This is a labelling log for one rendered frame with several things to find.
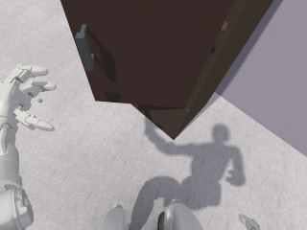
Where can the left robot hand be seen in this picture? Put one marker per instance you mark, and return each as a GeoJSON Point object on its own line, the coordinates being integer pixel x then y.
{"type": "Point", "coordinates": [11, 96]}

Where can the right robot shin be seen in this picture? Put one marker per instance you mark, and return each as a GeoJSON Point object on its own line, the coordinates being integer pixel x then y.
{"type": "Point", "coordinates": [173, 201]}

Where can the cupboard door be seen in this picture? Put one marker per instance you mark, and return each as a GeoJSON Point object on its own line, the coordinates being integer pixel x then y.
{"type": "Point", "coordinates": [148, 52]}

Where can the left robot shin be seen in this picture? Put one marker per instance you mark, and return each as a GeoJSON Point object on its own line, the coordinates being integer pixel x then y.
{"type": "Point", "coordinates": [117, 206]}

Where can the right robot hand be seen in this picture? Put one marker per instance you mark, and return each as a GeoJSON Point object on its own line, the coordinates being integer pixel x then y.
{"type": "Point", "coordinates": [249, 223]}

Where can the handle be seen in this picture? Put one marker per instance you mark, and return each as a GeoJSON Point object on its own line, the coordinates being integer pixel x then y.
{"type": "Point", "coordinates": [83, 46]}

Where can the left robot forearm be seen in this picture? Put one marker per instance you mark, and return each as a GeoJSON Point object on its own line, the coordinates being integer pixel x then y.
{"type": "Point", "coordinates": [9, 156]}

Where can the robot shin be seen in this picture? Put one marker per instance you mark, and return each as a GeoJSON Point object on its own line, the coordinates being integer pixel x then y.
{"type": "Point", "coordinates": [173, 201]}
{"type": "Point", "coordinates": [117, 206]}

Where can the robot left upper arm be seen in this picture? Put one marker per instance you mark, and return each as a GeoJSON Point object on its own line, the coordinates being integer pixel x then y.
{"type": "Point", "coordinates": [16, 212]}

